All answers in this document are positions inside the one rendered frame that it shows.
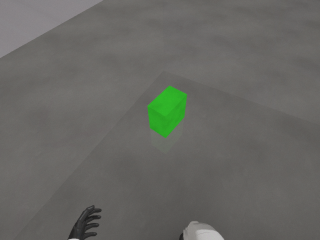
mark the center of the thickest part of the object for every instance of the carton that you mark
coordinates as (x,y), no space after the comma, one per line
(167,110)

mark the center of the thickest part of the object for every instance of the left robot hand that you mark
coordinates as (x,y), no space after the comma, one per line
(80,227)

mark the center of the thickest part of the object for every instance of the robot right thigh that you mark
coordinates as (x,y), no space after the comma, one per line
(201,231)

